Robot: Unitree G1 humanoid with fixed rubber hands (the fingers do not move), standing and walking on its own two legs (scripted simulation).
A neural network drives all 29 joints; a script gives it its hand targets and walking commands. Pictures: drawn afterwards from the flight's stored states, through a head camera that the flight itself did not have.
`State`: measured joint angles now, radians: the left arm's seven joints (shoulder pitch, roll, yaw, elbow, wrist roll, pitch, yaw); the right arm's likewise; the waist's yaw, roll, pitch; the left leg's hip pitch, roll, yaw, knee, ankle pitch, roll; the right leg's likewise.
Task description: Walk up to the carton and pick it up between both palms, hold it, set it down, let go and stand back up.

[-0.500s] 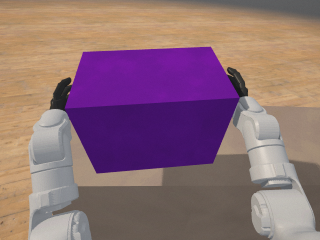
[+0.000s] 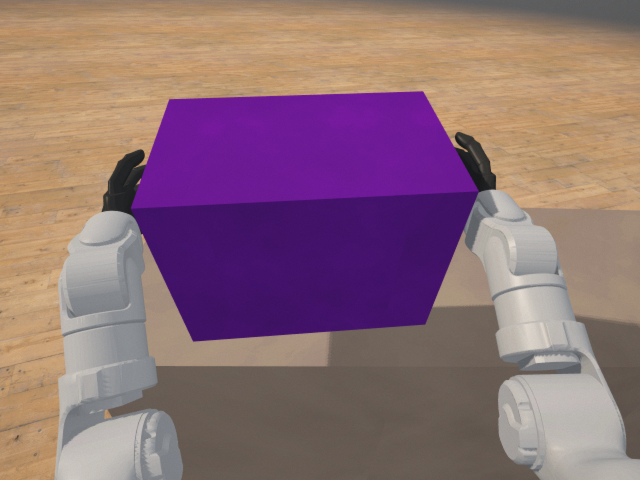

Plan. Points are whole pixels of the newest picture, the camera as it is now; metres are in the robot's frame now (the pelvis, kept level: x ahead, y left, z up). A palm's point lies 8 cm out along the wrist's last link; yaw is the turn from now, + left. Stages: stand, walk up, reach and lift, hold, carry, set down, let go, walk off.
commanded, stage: hold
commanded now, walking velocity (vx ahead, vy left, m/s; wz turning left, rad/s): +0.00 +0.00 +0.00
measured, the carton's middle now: (305, 219) +0.39 +0.00 +0.18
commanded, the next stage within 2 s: none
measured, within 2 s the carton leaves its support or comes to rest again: neither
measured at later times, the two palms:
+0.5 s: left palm (130, 215) +0.36 +0.20 +0.22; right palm (477, 199) +0.36 -0.20 +0.23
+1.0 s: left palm (126, 214) +0.35 +0.20 +0.22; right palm (475, 198) +0.36 -0.20 +0.23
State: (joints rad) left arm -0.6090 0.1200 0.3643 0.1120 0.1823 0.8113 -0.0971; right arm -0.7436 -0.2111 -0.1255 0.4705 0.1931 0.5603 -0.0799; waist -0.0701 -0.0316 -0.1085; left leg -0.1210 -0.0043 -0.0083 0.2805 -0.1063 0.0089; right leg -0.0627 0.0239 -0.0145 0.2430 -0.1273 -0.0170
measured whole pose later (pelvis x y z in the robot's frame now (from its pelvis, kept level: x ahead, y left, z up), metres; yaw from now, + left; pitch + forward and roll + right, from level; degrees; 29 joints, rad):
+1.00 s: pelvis +0.01 +0.00 +0.00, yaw +0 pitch -4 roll -1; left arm -0.60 0.11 0.36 0.07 0.19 0.84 -0.09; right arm -0.73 -0.23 -0.10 0.46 0.24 0.56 -0.09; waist -0.07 -0.02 -0.10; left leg -0.11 0.00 0.00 0.30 -0.13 0.01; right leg -0.04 0.03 -0.01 0.24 -0.14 -0.02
